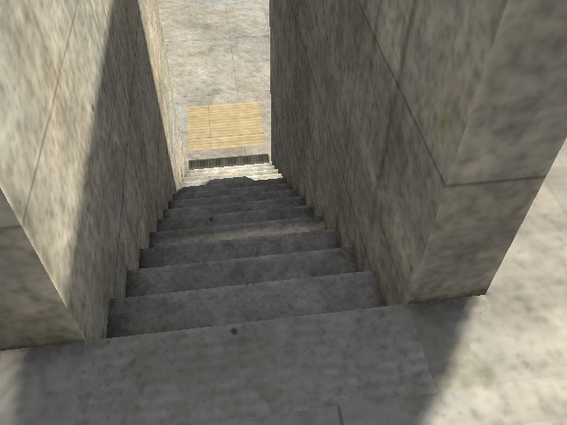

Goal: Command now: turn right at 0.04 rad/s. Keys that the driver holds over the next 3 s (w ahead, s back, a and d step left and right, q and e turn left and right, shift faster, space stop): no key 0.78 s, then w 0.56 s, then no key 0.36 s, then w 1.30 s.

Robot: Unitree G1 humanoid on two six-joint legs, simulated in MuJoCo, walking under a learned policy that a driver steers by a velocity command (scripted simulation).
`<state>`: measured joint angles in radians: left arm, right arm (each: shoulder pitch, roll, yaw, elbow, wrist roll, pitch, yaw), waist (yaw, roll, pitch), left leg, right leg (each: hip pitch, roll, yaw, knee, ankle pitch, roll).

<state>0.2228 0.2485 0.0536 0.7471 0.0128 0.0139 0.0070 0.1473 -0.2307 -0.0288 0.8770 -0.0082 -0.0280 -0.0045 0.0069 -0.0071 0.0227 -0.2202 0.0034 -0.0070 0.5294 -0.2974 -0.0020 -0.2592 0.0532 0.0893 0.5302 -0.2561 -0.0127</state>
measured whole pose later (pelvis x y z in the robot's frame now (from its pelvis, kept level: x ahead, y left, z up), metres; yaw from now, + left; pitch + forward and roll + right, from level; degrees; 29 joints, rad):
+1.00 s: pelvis +0.06 +0.00 +0.01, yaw +0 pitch -2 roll +0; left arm 0.23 0.32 0.07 0.87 0.07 -0.07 0.00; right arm 0.26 -0.31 -0.04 0.96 -0.03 -0.08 -0.02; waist -0.03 0.01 0.03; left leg -0.02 0.00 -0.01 0.35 -0.31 0.05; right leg -0.20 0.01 -0.01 0.58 -0.41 -0.08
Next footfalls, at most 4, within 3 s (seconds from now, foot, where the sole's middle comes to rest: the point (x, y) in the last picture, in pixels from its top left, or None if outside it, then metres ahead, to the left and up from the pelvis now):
1.44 left None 0.45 0.12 -0.77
1.78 right None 0.46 -0.09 -0.77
2.24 left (228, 377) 0.63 0.17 -0.77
2.86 right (307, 309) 0.94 -0.04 -0.96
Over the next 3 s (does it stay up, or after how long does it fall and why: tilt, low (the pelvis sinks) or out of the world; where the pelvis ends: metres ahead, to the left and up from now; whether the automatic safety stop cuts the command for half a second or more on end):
stays up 0.89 0.04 -0.21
